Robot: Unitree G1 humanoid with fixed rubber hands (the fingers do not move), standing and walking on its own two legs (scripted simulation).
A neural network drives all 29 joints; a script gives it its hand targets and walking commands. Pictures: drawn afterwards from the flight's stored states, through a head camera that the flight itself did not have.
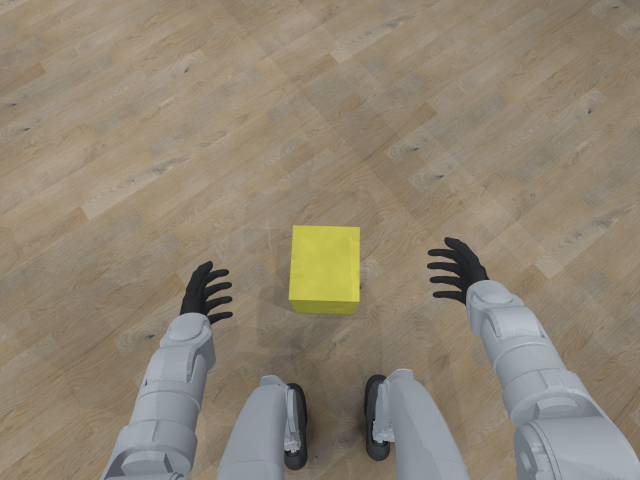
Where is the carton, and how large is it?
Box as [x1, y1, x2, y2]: [289, 225, 359, 314]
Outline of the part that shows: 293,225 289,300 296,312 353,314 358,303 359,227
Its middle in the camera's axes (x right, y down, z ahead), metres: +0.01 +0.09 +1.02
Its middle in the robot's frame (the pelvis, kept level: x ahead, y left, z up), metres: +0.48 +0.02 -0.58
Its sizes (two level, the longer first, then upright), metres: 0.183 0.163 0.233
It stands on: the floor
